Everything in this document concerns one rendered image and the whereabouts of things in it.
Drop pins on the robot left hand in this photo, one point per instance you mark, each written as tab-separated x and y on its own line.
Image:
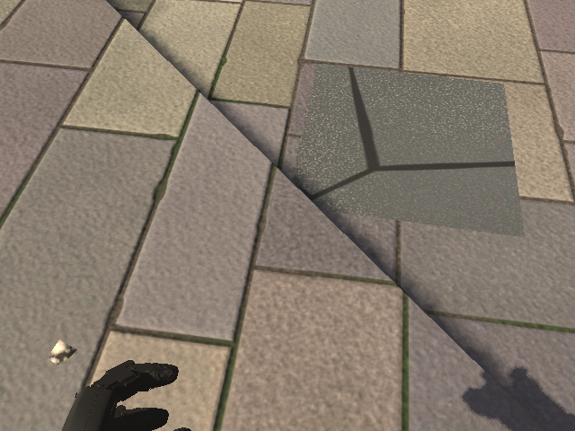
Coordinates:
95	409

